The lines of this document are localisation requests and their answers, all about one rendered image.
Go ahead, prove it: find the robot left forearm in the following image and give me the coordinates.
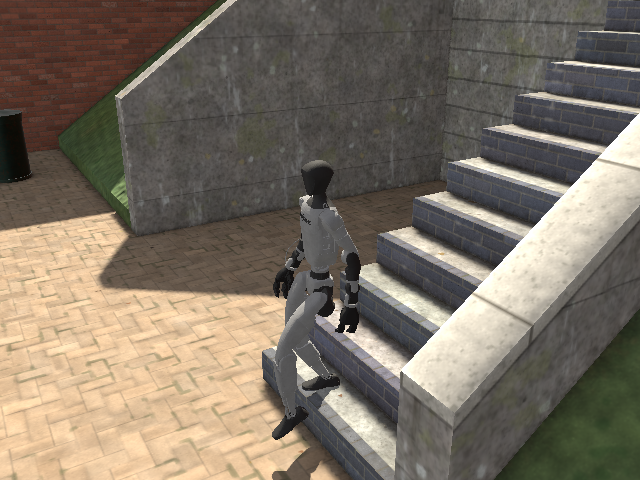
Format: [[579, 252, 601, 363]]
[[344, 252, 361, 308]]

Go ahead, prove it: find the right robot hand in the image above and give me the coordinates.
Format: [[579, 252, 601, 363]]
[[273, 266, 294, 299]]

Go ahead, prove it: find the left robot thigh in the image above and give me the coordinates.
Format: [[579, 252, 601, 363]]
[[275, 288, 335, 367]]

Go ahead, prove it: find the left robot hand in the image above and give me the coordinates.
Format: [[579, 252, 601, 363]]
[[335, 306, 359, 333]]

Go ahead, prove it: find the right robot upper arm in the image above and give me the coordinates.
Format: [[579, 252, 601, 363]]
[[299, 195, 313, 207]]

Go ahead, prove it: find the left robot upper arm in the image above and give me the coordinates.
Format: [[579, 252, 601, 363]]
[[319, 209, 359, 264]]

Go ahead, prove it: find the robot right forearm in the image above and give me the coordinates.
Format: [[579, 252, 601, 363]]
[[285, 233, 305, 271]]

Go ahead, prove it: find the robot left shin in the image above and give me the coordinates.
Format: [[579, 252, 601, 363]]
[[273, 354, 298, 419]]

